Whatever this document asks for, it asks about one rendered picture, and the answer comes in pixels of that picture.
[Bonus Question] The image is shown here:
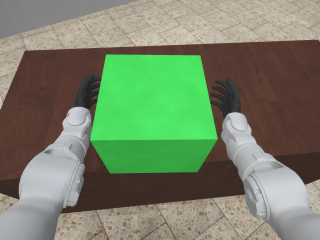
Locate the robot right forearm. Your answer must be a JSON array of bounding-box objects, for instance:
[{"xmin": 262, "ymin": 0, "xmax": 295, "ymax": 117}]
[{"xmin": 221, "ymin": 112, "xmax": 310, "ymax": 206}]

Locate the left robot upper arm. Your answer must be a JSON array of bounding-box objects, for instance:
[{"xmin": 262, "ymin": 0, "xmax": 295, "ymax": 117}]
[{"xmin": 0, "ymin": 152, "xmax": 85, "ymax": 240}]

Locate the robot left forearm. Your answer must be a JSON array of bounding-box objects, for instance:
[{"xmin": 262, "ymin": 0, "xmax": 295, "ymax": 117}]
[{"xmin": 18, "ymin": 107, "xmax": 92, "ymax": 198}]

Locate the right robot upper arm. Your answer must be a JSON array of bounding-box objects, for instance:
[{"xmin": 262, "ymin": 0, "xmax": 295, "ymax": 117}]
[{"xmin": 243, "ymin": 167, "xmax": 320, "ymax": 240}]

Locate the pedestal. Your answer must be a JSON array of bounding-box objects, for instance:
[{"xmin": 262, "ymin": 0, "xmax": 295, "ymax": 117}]
[{"xmin": 0, "ymin": 39, "xmax": 320, "ymax": 214}]

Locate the right robot hand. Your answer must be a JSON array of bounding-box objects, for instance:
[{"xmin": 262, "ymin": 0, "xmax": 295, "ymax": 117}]
[{"xmin": 210, "ymin": 78, "xmax": 241, "ymax": 119}]

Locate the left robot hand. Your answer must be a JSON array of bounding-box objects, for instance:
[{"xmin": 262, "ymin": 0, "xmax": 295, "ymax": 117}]
[{"xmin": 73, "ymin": 74, "xmax": 102, "ymax": 110}]

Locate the carton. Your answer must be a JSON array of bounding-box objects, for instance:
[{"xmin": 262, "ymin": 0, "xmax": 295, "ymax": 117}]
[{"xmin": 90, "ymin": 54, "xmax": 218, "ymax": 174}]

